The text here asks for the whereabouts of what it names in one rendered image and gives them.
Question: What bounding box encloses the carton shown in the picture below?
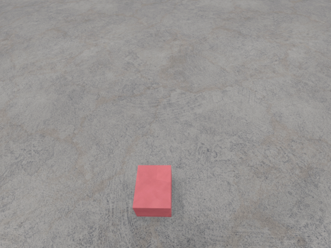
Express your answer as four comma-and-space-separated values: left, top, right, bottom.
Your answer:
132, 165, 172, 217

